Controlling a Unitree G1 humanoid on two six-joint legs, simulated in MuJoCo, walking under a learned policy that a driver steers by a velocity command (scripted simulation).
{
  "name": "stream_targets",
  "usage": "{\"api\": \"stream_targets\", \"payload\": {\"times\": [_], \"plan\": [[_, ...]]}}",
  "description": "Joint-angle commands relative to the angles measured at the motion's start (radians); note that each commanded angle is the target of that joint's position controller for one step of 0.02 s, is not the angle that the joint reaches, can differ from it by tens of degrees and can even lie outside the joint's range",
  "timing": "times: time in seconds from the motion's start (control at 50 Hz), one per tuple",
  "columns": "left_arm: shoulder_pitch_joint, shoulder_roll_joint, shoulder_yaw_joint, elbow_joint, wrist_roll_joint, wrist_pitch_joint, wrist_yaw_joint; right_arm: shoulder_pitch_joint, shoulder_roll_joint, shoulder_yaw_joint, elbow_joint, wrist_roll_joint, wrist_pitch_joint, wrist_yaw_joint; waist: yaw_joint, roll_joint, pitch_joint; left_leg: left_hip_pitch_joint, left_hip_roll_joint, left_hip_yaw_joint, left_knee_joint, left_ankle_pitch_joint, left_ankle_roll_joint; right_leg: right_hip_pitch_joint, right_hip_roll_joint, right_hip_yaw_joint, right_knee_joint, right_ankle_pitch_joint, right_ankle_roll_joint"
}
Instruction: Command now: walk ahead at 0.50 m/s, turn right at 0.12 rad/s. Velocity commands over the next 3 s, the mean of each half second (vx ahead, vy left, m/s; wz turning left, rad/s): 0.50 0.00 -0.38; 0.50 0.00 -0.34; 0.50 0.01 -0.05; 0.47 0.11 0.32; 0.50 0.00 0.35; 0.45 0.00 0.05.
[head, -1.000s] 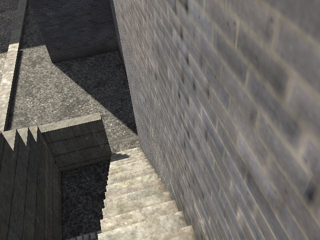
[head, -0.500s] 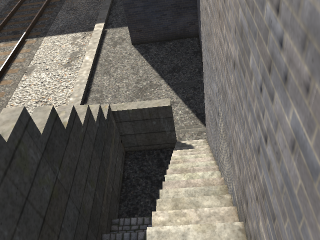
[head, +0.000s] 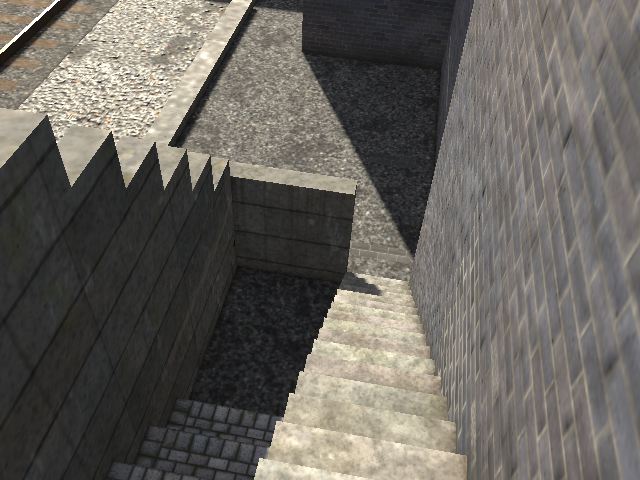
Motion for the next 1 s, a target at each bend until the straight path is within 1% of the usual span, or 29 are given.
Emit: {"api": "stream_targets", "payload": {"times": [0.02, 0.04, 0.06, 0.12, 0.16, 0.18, 0.22, 0.28, 0.34, 0.4, 0.46, 0.52, 0.56, 0.58, 0.6, 0.62, 0.64, 0.66, 0.68, 0.72, 0.74, 0.78, 0.82, 0.86, 0.9, 0.94, 0.96, 0.98, 1.0], "plan": [[-0.191, -0.162, -0.058, -0.119, 0.085, -0.070, -0.012, -0.108, -0.023, 0.025, -0.102, 0.023, -0.010, -0.002, -0.004, 0.129, 0.129, -0.627, 0.223, -0.198, -0.559, 0.390, -0.132, 0.046, -0.356, 0.691, -0.106, 0.619, -0.362], [-0.268, -0.069, -0.035, -0.152, 0.066, -0.058, -0.018, -0.022, -0.047, 0.026, -0.102, 0.033, -0.007, -0.015, -0.099, 0.175, 0.168, -0.368, 0.171, -0.052, -0.565, 0.488, -0.124, -0.243, -0.208, 0.456, -0.110, 0.602, -0.300], [-0.061, -0.128, -0.052, -0.040, 0.076, -0.049, 0.009, -0.174, 0.058, 0.054, -0.140, -0.012, 0.012, -0.032, -0.030, 0.109, 0.065, 0.034, 0.168, 0.006, -0.671, 0.351, -0.131, -0.433, -0.108, 0.436, -0.111, 0.489, -0.250], [0.084, 0.067, -0.006, 0.021, 0.050, -0.067, -0.009, 0.050, 0.033, 0.059, -0.060, -0.028, -0.017, -0.034, -0.060, 0.026, 0.052, 0.319, 0.015, 0.118, -0.485, 0.105, -0.144, -0.507, -0.164, 0.532, -0.066, 0.503, -0.273], [-0.351, 0.204, 0.048, -0.141, 0.081, -0.081, -0.063, 0.435, -0.151, -0.006, 0.012, 0.038, -0.037, -0.059, -0.347, 0.174, -0.043, 1.111, -0.001, 0.093, -0.797, 0.356, -0.048, -0.935, -0.051, 0.333, 0.245, 0.864, -0.171], [-0.276, 0.099, 0.037, -0.153, 0.085, -0.080, -0.097, 0.529, -0.270, -0.044, 0.014, 0.118, -0.038, -0.042, -0.324, 0.422, -0.284, 1.433, 0.300, -0.408, -0.967, 0.729, 0.232, -1.066, 0.004, 0.211, 0.654, 0.271, -0.039], [-0.513, 0.046, 0.010, -0.260, 0.054, -0.043, -0.056, 0.471, -0.184, -0.034, 0.025, 0.077, -0.069, -0.061, -0.296, -0.063, 0.118, 0.935, 0.451, -0.842, -0.984, 0.841, 0.369, -1.333, -0.028, 0.301, 0.881, -0.081, 0.047], [-0.116, -0.041, -0.029, -0.071, 0.136, 0.030, -0.032, 0.024, 0.170, 0.074, -0.058, 0.011, -0.040, -0.067, -0.023, 0.013, 0.151, 0.303, 0.343, -0.412, -0.896, 0.512, 0.235, -0.965, -0.202, 0.301, 0.436, 0.582, 0.043], [0.057, -0.065, -0.036, 0.028, 0.134, 0.014, -0.092, -0.117, 0.009, 0.055, -0.112, -0.068, -0.057, -0.054, 0.144, -0.001, 0.063, -0.526, 0.177, 0.117, -0.828, -0.077, 0.134, 0.059, -0.117, -0.010, 0.501, 1.304, 0.079], [-0.192, 0.076, 0.000, -0.060, 0.138, 0.004, -0.050, 0.022, 0.000, 0.066, -0.056, 0.023, -0.086, -0.071, 0.035, -0.068, 0.158, -0.123, 0.214, 0.095, -0.752, -0.239, 0.015, -0.180, -0.173, -0.088, 0.141, 1.047, 0.107], [-0.461, 0.155, -0.008, -0.092, 0.151, 0.007, -0.015, 0.280, 0.007, 0.060, 0.081, 0.026, -0.096, -0.086, -0.147, 0.067, 0.238, 0.446, 0.309, -0.062, -0.637, -0.108, 0.006, -0.561, -0.277, 0.055, -0.150, 1.065, 0.111], [-0.377, 0.146, -0.048, -0.033, 0.159, -0.020, -0.041, 0.428, -0.034, 0.063, 0.139, 0.015, -0.018, -0.058, -0.223, -0.022, 0.222, 0.373, 0.184, 0.027, -0.472, -0.068, -0.037, -0.015, -0.257, -0.097, -0.650, 1.174, 0.105], [-0.061, 0.142, -0.045, 0.083, 0.202, -0.022, -0.004, 0.441, -0.081, 0.071, 0.163, 0.018, 0.001, -0.015, -0.094, -0.134, 0.207, 0.282, 0.053, 0.146, -0.189, -0.080, -0.104, 0.379, -0.203, -0.174, -0.832, 1.313, 0.096], [0.165, 0.121, -0.044, 0.136, 0.218, -0.022, 0.003, 0.339, -0.176, 0.040, 0.121, 0.034, 0.019, 0.007, 0.055, -0.291, 0.162, 0.169, -0.004, 0.200, 0.008, -0.139, -0.124, 0.663, -0.207, -0.195, -0.915, 1.456, 0.054], [0.363, 0.106, -0.055, 0.146, 0.170, -0.011, -0.026, 0.133, -0.214, 0.032, 0.049, -0.020, 0.038, 0.048, 0.180, -0.324, -0.039, -0.070, 0.060, 0.119, 0.269, -0.081, -0.079, 1.051, -0.289, -0.039, -0.618, 1.317, -0.084], [0.367, 0.217, -0.035, 0.134, 0.129, 0.018, -0.023, -0.142, -0.189, 0.021, -0.110, -0.004, 0.037, 0.061, 0.213, -0.333, -0.173, -0.149, 0.021, 0.122, 0.395, -0.150, -0.067, 1.070, -0.344, 0.099, -0.370, 1.653, -0.145], [0.477, 0.342, 0.012, 0.122, 0.081, 0.025, -0.019, 0.021, -0.089, 0.033, -0.176, 0.018, 0.014, 0.056, 0.163, -0.420, -0.459, -0.403, 0.029, 0.067, 0.549, -0.250, -0.143, 1.479, -0.457, 0.233, -0.031, 1.885, -0.324], [0.353, 0.285, 0.018, 0.045, 0.048, 0.015, -0.009, -0.152, -0.062, 0.057, -0.278, 0.075, -0.021, 0.057, 0.231, -0.089, -0.398, -0.692, 0.064, -0.045, 0.220, -0.158, -0.214, 1.325, -0.609, 0.535, -0.130, 1.413, -0.481], [0.037, 0.257, 0.005, -0.021, 0.030, 0.028, -0.020, -0.156, -0.081, 0.050, -0.275, 0.094, -0.034, 0.039, 0.107, 0.025, -0.164, -0.811, 0.179, -0.255, -0.212, -0.086, -0.229, 0.937, -0.736, 0.833, -0.212, 0.670, -0.464], [-0.061, 0.091, -0.043, -0.023, 0.076, -0.007, -0.056, -0.094, -0.104, 0.066, -0.198, 0.051, -0.053, -0.022, -0.042, 0.151, 0.092, -0.647, 0.300, -0.216, -0.116, -0.131, -0.183, 0.244, -0.763, 0.767, -0.453, 0.632, -0.445], [-0.113, -0.074, -0.074, -0.064, 0.076, -0.037, -0.006, 0.009, -0.031, 0.076, -0.118, 0.008, -0.020, -0.036, -0.086, 0.102, 0.200, -0.466, 0.397, -0.245, -0.533, 0.288, -0.184, -0.042, -0.642, 0.641, -0.441, 0.542, -0.323], [-0.291, 0.093, -0.029, -0.138, 0.062, -0.070, 0.022, 0.305, 0.040, 0.065, 0.051, -0.048, 0.041, 0.023, -0.268, 0.113, 0.173, 0.589, 0.189, 0.046, -0.466, 0.944, -0.110, -0.983, -0.178, 0.162, -0.261, 0.106, -0.166], [-0.340, 0.110, -0.006, -0.220, 0.029, -0.098, 0.082, 0.179, -0.051, 0.033, -0.020, -0.022, 0.057, 0.067, -0.132, 0.099, 0.125, 0.522, 0.198, 0.023, -0.897, 1.301, -0.078, -0.785, -0.056, -0.033, -0.050, -0.045, -0.049], [-0.179, 0.132, 0.003, -0.151, 0.037, -0.080, 0.091, 0.009, -0.041, 0.025, -0.114, 0.012, 0.067, 0.079, -0.059, 0.040, 0.167, 0.522, 0.160, 0.123, -1.038, 1.132, -0.089, -0.652, -0.091, 0.067, 0.083, -0.215, -0.053], [-0.239, 0.102, -0.012, -0.183, 0.060, -0.055, 0.047, 0.153, -0.071, -0.001, -0.045, -0.027, 0.028, 0.084, -0.121, -0.055, 0.163, 0.458, 0.165, 0.115, -0.978, 1.019, -0.055, -0.471, -0.172, 0.209, 0.261, 0.010, -0.071], [-0.311, 0.083, -0.012, -0.243, 0.060, -0.041, 0.019, 0.451, -0.163, -0.056, 0.101, 0.007, -0.012, 0.055, -0.217, 0.147, 0.121, 0.610, 0.168, 0.165, -1.531, 1.076, -0.002, -0.232, -0.096, 0.174, 0.749, 0.256, -0.001], [-0.297, 0.121, -0.015, -0.227, 0.094, -0.028, -0.015, 0.658, -0.194, -0.089, 0.170, -0.004, -0.030, 0.061, -0.309, 0.231, 0.036, 0.942, 0.218, 0.202, -1.462, 1.223, 0.119, -0.395, 0.008, 0.155, 1.232, 0.189, 0.059], [0.001, -0.054, -0.017, -0.225, 0.049, -0.010, -0.058, 0.427, -0.362, -0.098, 0.044, 0.107, -0.042, 0.099, 0.005, 0.386, -0.215, 1.219, 0.465, -0.272, -0.996, 2.264, 0.469, -0.850, 0.096, 0.082, 1.573, -0.324, 0.124], [-0.041, 0.075, 0.022, -0.251, 0.016, 0.001, -0.049, 0.430, -0.351, -0.125, -0.009, 0.043, -0.031, 0.091, -0.094, 0.151, -0.255, 1.260, 0.564, -0.473, -1.002, 2.427, 0.533, -1.062, 0.061, 0.127, 1.646, -0.295, 0.203]]}}
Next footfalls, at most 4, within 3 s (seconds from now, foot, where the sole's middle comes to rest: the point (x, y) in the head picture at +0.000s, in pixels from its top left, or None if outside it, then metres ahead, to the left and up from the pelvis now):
0.14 left None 0.11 0.14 -0.72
0.62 right None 0.43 -0.16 -1.13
0.96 left None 0.72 -0.02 -1.34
1.46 right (393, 474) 0.91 -0.26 -1.54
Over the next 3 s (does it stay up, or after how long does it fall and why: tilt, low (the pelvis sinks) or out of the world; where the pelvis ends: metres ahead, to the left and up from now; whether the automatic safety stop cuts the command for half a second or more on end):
stays up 1.61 -0.27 -1.42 its command is cut before an obstacle after 1.5 s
